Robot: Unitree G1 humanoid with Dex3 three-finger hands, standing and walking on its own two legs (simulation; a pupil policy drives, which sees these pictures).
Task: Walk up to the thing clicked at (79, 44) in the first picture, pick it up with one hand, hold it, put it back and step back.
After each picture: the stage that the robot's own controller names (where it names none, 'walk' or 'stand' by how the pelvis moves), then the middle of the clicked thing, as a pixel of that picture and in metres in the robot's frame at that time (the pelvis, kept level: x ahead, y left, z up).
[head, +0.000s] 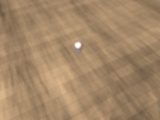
stand; (78, 48) +1.30 +0.09 -0.72
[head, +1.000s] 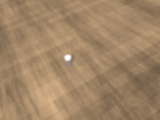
walk; (68, 60) +1.16 +0.29 -0.71
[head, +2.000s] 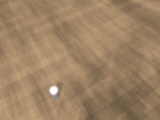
walk; (54, 93) +0.68 +0.34 -0.71
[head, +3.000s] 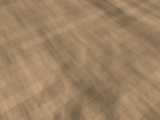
walk; out of the picture +0.39 +0.20 -0.70
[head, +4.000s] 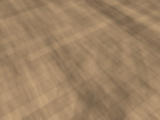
stand; out of the picture +0.29 +0.22 -0.72
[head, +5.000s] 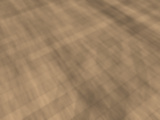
stand; out of the picture +0.29 +0.21 -0.73
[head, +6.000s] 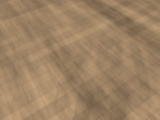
stand; out of the picture +0.29 +0.22 -0.73
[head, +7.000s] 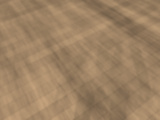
stand; out of the picture +0.28 +0.22 -0.73
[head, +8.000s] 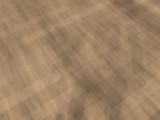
go down; out of the picture +0.30 +0.22 -0.70
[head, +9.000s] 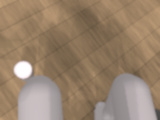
go down; (25, 72) +0.38 +0.24 -0.29
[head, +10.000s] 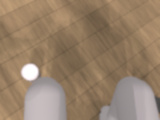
close in; (32, 74) +0.37 +0.23 -0.29
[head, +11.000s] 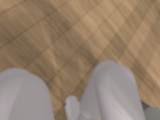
close in; out of the picture +0.36 +0.26 -0.21
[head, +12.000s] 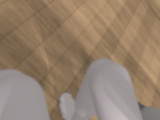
close; out of the picture +0.35 +0.27 -0.22
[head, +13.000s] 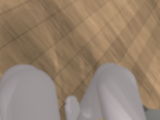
lift; out of the picture +0.30 +0.27 -0.21
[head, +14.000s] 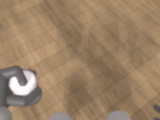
lift; (27, 89) +0.31 +0.19 +0.01
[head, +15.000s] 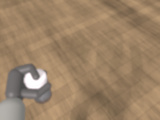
hold; (39, 87) +0.33 +0.17 +0.03
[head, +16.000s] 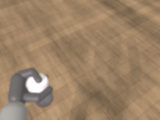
hold; (41, 91) +0.32 +0.17 +0.01
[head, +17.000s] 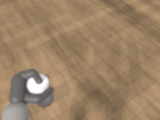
crouch; (41, 91) +0.32 +0.17 +0.00
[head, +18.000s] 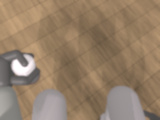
crouch; (27, 70) +0.38 +0.20 -0.09
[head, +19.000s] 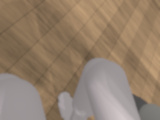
lower; out of the picture +0.38 +0.29 -0.22
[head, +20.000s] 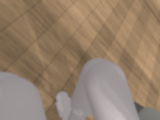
lower; out of the picture +0.38 +0.28 -0.22
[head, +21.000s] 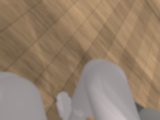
lower; out of the picture +0.37 +0.29 -0.22
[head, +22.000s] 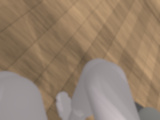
lower; out of the picture +0.37 +0.29 -0.22
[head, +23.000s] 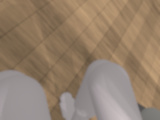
loosen; out of the picture +0.35 +0.27 -0.22
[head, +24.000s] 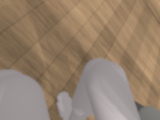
withdraw; out of the picture +0.35 +0.26 -0.22
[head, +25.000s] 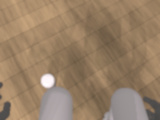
walk; (49, 82) +0.38 +0.20 -0.40
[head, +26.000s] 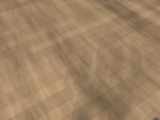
stand; out of the picture +0.31 +0.18 -0.66
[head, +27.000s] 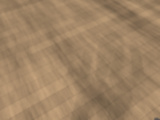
stand; out of the picture +0.32 +0.19 -0.66
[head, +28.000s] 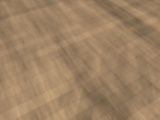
stand; out of the picture +0.32 +0.18 -0.71
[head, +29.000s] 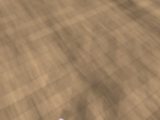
walk; out of the picture +0.36 +0.15 -0.70
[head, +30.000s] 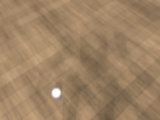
walk; (57, 95) +0.55 +0.21 -0.70
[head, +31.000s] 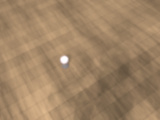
walk; (64, 62) +0.89 +0.21 -0.69
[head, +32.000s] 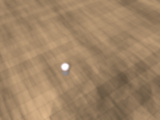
stand; (65, 69) +0.94 +0.20 -0.72
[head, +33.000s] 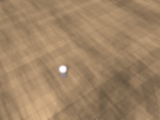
stand; (63, 72) +0.95 +0.22 -0.73
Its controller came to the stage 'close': yes
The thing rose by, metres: 0.71
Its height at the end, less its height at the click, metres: +0.00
